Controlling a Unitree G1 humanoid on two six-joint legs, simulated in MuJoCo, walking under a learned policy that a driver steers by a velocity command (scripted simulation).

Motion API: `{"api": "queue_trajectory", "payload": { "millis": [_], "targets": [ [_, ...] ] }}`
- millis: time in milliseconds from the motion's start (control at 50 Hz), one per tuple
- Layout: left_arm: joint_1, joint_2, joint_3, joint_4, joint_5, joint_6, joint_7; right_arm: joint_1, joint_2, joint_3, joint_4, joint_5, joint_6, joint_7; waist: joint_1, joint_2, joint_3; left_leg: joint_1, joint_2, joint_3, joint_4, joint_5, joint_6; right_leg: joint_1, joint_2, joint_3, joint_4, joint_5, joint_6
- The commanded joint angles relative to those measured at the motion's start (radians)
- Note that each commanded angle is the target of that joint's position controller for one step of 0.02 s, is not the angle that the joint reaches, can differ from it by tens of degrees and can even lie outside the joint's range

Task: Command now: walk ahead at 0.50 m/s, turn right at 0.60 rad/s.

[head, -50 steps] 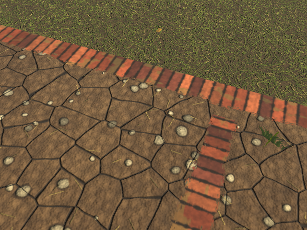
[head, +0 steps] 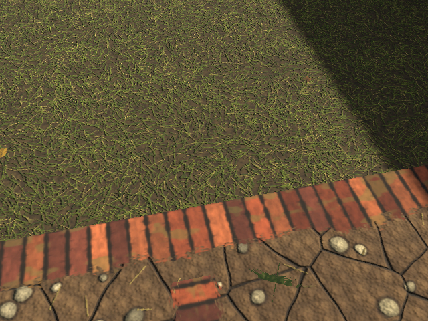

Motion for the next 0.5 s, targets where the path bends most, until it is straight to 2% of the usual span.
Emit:
{"api": "queue_trajectory", "payload": {
  "millis": [20, 80, 140, 180, 220, 260, 280, 300, 320, 340, 360, 380, 400, 420, 440, 460, 500],
  "targets": [
    [-0.032, 0.041, 0.012, -0.095, 0.003, -0.006, -0.003, -0.016, -0.135, -0.033, -0.034, 0.002, -0.020, -0.005, 0.003, 0.145, 0.006, 0.103, 0.287, -0.216, -0.241, 0.137, 0.171, -0.171, -0.074, 0.040, -0.054, 0.074, 0.016],
    [-0.078, 0.033, 0.006, -0.104, 0.004, -0.011, -0.012, -0.011, -0.161, -0.039, -0.014, 0.001, -0.013, -0.007, -0.008, 0.125, 0.004, 0.147, 0.283, -0.113, -0.245, 0.239, 0.165, -0.186, -0.078, 0.025, -0.190, 0.208, 0.024],
    [-0.178, 0.012, -0.004, -0.124, 0.005, -0.022, -0.032, 0.008, -0.180, -0.040, 0.005, 0.007, -0.001, -0.011, -0.047, 0.118, 0.030, 0.166, 0.264, -0.013, -0.240, 0.267, 0.136, -0.140, -0.064, -0.032, -0.370, 0.338, 0.013],
    [-0.235, 0.005, -0.007, -0.144, 0.002, -0.025, -0.046, 0.040, -0.198, -0.043, 0.021, 0.015, 0.008, -0.012, -0.067, 0.114, 0.048, 0.202, 0.278, 0.019, -0.235, 0.269, 0.125, -0.121, -0.054, -0.065, -0.452, 0.346, -0.001],
    [-0.267, 0.013, -0.005, -0.164, -0.001, -0.023, -0.058, 0.057, -0.218, -0.049, 0.034, 0.026, 0.019, -0.012, -0.066, 0.119, 0.063, 0.257, 0.302, 0.042, -0.215, 0.323, 0.113, -0.110, -0.044, -0.088, -0.507, 0.298, -0.025],
    [-0.248, 0.041, 0.010, -0.173, 0.004, -0.019, -0.063, 0.053, -0.245, -0.057, 0.036, 0.036, 0.031, -0.015, -0.033, 0.139, 0.037, 0.301, 0.310, 0.081, -0.122, 0.589, 0.093, -0.032, 0.003, -0.133, -0.540, 0.198, -0.063],
    [-0.198, 0.066, 0.023, -0.166, 0.009, -0.014, -0.061, 0.050, -0.263, -0.063, 0.034, 0.040, 0.037, -0.019, 0.003, 0.158, -0.004, 0.314, 0.307, 0.101, -0.025, 0.766, 0.083, 0.050, 0.042, -0.162, -0.545, 0.146, -0.087],
    [-0.075, 0.103, 0.046, -0.136, 0.010, -0.010, -0.057, 0.038, -0.269, -0.065, 0.031, 0.045, 0.045, -0.023, 0.080, 0.150, -0.070, 0.287, 0.288, 0.129, 0.146, 0.872, 0.065, 0.213, 0.088, -0.185, -0.591, 0.156, -0.119],
    [0.104, 0.162, 0.081, -0.088, 0.006, -0.003, -0.042, 0.044, -0.241, -0.054, 0.024, 0.039, 0.045, -0.028, 0.167, 0.111, -0.160, 0.139, 0.252, 0.146, 0.387, 0.788, 0.030, 0.494, 0.107, -0.151, -0.633, 0.211, -0.160],
    [0.171, 0.246, 0.094, -0.069, 0.000, 0.003, -0.019, 0.108, -0.113, -0.011, -0.004, -0.010, 0.035, -0.019, 0.128, -0.135, -0.239, -0.240, 0.157, 0.140, 0.733, 0.034, -0.014, 0.830, -0.139, 0.237, -0.651, 0.211, -0.257],
    [0.150, 0.257, 0.080, -0.107, 0.004, -0.017, -0.027, 0.141, -0.096, 0.012, -0.030, 0.003, 0.000, -0.004, 0.090, -0.216, -0.431, -0.463, 0.011, -0.070, 0.973, -0.409, -0.031, 0.977, -0.335, 0.760, -0.837, 0.024, -0.419],
    [0.144, 0.159, 0.053, -0.090, 0.016, -0.031, -0.037, 0.038, -0.200, -0.018, -0.028, 0.049, -0.015, 0.007, 0.144, -0.059, -0.353, -0.550, 0.074, -0.150, 1.009, -0.324, -0.020, 0.917, -0.314, 0.640, -0.877, 0.021, -0.349],
    [0.102, 0.140, 0.043, -0.079, 0.019, -0.040, -0.037, -0.014, -0.189, -0.013, -0.048, 0.065, -0.022, 0.011, 0.123, -0.050, -0.215, -0.562, 0.114, -0.130, 0.956, -0.250, -0.004, 0.771, -0.283, 0.476, -0.874, 0.103, -0.309],
    [0.034, 0.112, 0.033, -0.074, 0.019, -0.046, -0.037, -0.027, -0.169, -0.009, -0.033, 0.049, -0.020, 0.003, 0.080, 0.028, -0.144, -0.514, 0.162, -0.128, 0.880, -0.177, -0.004, 0.626, -0.238, 0.354, -0.877, 0.201, -0.268],
    [-0.012, 0.081, 0.022, -0.074, 0.027, -0.054, -0.036, -0.013, -0.172, -0.014, -0.021, 0.035, -0.009, 0.001, 0.047, 0.011, -0.104, -0.456, 0.188, -0.135, 0.822, -0.128, -0.009, 0.524, -0.204, 0.269, -0.898, 0.296, -0.252],
    [-0.036, 0.068, 0.017, -0.072, 0.034, -0.061, -0.035, 0.025, -0.166, -0.015, -0.005, 0.035, 0.006, 0.003, 0.019, -0.009, -0.095, -0.397, 0.201, -0.142, 0.805, -0.089, -0.015, 0.459, -0.185, 0.218, -0.933, 0.325, -0.244],
    [-0.042, 0.071, 0.019, -0.048, 0.036, -0.082, -0.032, 0.061, -0.135, -0.012, 0.017, 0.034, 0.033, 0.002, -0.001, -0.005, -0.080, -0.369, 0.197, -0.136, 0.769, -0.040, -0.034, 0.403, -0.179, 0.137, -0.984, 0.392, -0.248]
  ]
}}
